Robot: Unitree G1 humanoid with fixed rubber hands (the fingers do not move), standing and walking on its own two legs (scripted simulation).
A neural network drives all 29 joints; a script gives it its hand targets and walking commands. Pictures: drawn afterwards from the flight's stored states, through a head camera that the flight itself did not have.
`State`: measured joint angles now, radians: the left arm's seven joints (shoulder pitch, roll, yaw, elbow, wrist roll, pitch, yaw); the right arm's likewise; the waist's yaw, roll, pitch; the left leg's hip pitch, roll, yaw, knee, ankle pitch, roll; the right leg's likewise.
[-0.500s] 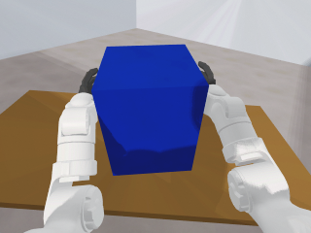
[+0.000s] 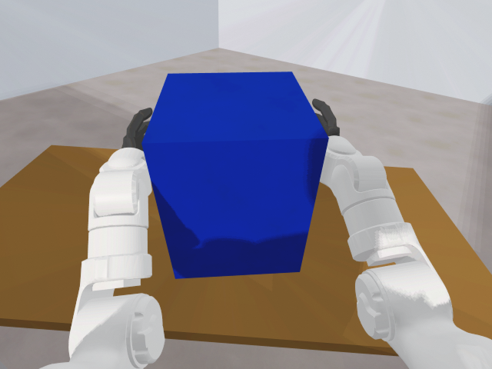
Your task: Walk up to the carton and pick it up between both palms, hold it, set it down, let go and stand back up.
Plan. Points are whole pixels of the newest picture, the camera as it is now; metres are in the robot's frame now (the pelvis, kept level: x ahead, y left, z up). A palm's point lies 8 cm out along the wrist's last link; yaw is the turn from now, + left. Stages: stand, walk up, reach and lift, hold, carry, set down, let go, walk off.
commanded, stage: hold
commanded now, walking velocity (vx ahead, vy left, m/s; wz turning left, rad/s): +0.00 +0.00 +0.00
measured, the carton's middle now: (234, 173) +0.36 -0.01 +0.21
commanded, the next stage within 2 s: none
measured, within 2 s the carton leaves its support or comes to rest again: neither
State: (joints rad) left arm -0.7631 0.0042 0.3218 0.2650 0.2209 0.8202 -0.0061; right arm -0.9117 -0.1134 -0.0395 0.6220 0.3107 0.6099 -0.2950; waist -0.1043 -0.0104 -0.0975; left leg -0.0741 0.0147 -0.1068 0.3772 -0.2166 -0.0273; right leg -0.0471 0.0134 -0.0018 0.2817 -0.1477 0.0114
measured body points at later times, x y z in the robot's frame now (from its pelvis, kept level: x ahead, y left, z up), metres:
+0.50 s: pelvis +0.00 +0.00 +0.00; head -0.07 +0.02 +0.44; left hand +0.39 +0.13 +0.24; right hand +0.39 -0.16 +0.25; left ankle +0.00 +0.14 -0.75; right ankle +0.01 -0.13 -0.75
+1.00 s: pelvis +0.00 +0.00 +0.00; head -0.07 +0.02 +0.44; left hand +0.39 +0.13 +0.24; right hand +0.39 -0.17 +0.25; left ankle +0.00 +0.14 -0.75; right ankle +0.01 -0.13 -0.75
